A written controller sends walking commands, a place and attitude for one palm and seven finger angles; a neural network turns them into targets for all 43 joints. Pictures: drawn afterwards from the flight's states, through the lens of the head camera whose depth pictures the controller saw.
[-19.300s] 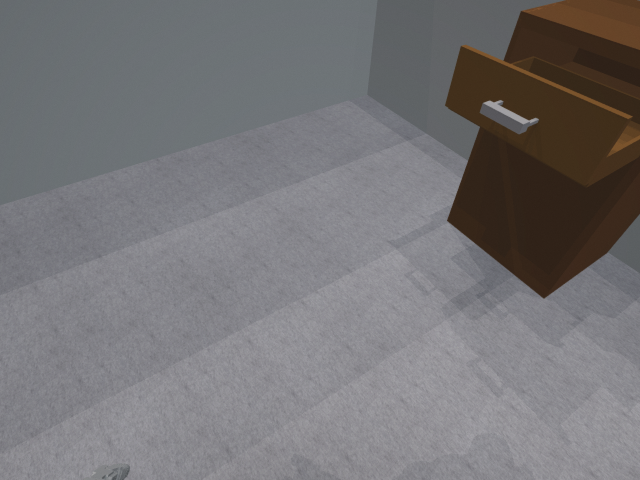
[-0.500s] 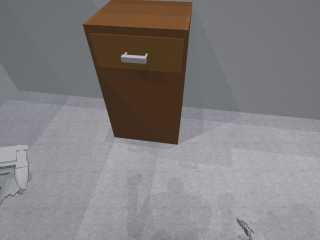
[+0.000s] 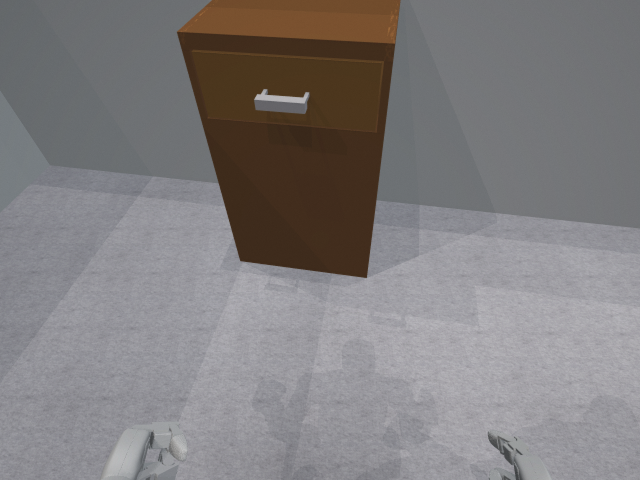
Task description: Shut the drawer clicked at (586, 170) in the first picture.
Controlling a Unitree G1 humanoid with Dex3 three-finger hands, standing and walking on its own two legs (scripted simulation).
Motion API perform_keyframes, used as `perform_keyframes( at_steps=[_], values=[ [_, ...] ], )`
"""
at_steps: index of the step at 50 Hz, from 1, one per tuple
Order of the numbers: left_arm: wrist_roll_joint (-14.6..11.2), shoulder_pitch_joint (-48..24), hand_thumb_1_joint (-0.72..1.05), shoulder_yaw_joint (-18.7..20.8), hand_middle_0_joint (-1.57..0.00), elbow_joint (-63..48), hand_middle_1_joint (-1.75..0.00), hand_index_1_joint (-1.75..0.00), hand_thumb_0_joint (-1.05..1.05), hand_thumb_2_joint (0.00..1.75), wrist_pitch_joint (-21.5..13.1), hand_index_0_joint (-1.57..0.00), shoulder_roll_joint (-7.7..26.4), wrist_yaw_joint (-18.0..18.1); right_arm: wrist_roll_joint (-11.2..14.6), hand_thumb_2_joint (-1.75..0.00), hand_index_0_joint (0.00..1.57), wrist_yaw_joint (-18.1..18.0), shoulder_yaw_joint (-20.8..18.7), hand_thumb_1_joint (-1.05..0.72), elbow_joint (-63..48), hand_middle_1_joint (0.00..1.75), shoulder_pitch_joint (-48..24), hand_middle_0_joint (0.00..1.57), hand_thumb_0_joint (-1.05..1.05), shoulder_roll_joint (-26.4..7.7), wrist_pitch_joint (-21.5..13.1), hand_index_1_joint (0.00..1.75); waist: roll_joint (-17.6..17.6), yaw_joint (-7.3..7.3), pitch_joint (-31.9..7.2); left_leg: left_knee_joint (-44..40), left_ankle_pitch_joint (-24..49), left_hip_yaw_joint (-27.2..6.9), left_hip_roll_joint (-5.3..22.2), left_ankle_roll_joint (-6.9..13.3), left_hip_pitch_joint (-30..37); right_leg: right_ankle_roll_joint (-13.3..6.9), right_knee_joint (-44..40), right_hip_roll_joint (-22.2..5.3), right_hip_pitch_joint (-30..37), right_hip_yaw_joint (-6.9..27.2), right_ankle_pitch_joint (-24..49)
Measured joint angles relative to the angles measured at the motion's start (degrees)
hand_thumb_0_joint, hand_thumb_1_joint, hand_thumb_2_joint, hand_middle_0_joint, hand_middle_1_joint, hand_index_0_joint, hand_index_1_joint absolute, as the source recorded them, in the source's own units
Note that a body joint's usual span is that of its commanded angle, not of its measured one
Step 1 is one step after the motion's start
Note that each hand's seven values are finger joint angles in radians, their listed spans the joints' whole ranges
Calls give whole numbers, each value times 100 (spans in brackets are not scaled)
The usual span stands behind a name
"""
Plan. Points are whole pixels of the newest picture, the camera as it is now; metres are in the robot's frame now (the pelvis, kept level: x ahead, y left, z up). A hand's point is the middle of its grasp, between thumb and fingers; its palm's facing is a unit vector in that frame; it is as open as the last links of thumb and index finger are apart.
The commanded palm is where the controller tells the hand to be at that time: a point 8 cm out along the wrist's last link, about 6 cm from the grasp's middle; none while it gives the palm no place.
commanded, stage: let the arm hang, fingers relaxed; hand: left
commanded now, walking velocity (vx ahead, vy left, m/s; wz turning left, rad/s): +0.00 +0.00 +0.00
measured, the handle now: (283, 99) +0.97 +0.12 -0.01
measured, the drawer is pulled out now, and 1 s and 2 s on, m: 0.00 0.00 0.00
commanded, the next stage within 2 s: look to check the result in 0.88 s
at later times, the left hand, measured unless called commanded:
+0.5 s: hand out of the picture -0.03 +0.20 -0.16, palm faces +0.03 -0.97 -0.22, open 6.7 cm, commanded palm none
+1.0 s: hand out of the picture +0.00 +0.18 -0.16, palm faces +0.03 -0.98 -0.18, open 7.4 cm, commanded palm none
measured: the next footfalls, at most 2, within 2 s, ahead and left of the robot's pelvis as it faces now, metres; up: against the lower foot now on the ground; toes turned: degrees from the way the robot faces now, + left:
none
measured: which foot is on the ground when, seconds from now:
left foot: down 0.00-1.00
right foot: down 0.00-1.00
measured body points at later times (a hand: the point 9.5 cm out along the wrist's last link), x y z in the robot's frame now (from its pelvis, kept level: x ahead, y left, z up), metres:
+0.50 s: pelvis +0.00 +0.02 +0.01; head +0.01 +0.01 +0.46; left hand -0.03 +0.25 -0.14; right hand -0.04 -0.19 -0.15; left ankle +0.03 +0.11 -0.73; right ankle +0.02 -0.07 -0.73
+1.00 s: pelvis +0.01 +0.02 +0.02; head +0.02 +0.02 +0.47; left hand +0.00 +0.24 -0.15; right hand -0.01 -0.18 -0.15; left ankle +0.03 +0.11 -0.73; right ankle +0.02 -0.07 -0.73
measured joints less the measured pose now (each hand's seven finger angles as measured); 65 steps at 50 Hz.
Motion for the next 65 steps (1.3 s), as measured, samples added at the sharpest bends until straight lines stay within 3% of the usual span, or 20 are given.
perform_keyframes(
  at_steps=[3,4,6,14,27,40,65],
  values=[
    [-40,25,90,-185,-114,913,-133,-133,1,90,90,-113,-273,6,-50,-90,21,-8,96,-91,305,30,243,20,1,165,159,30,-229,7,149,-130,98,-53,25,-11,72,-7,-205,40,120,-53,122],
    [-9,35,90,-121,-110,1115,-131,-129,2,90,44,-110,-314,153,-60,-90,20,-17,116,-91,428,30,333,20,1,227,201,30,-278,32,192,-189,144,-84,42,-17,80,-10,-318,65,161,-84,189],
    [-35,35,90,-45,-102,1463,-126,-121,2,90,-13,-102,-226,191,-68,-90,20,-31,153,-91,685,30,505,20,1,335,272,30,-329,115,265,-319,245,-132,68,-30,100,-19,-546,108,237,-130,326],
    [-105,387,90,-73,-72,2659,-91,-88,1,90,-59,-72,-191,93,-54,-90,20,-89,92,-91,1443,30,993,20,1,542,359,30,-63,175,259,-631,410,-114,71,30,245,26,-1072,150,469,-108,627],
    [-133,367,90,-98,-29,3294,-40,-40,1,90,-168,-28,-581,145,-27,-90,20,-180,83,-91,1938,30,1146,20,1,825,184,30,1,160,63,-932,487,56,-70,157,462,157,-1103,13,522,60,627],
    [-121,274,92,-101,-21,3391,-30,-30,1,90,-244,-20,-824,184,-24,-90,20,-239,60,-91,2021,30,1010,20,1,937,93,30,-71,135,-15,-1019,442,117,-108,184,603,204,-1111,-21,609,130,565],
    [-127,149,90,-60,-20,3437,-30,-30,1,90,-295,-20,-680,174,-8,-90,20,-241,21,-91,2122,30,831,20,1,719,70,30,-38,124,141,-1110,376,121,-81,144,787,185,-1229,19,798,146,514]
  ],
)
